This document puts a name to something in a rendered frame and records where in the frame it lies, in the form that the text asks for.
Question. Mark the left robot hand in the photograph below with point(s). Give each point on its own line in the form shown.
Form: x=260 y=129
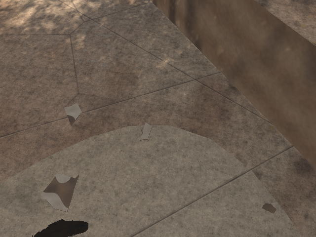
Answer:
x=62 y=228

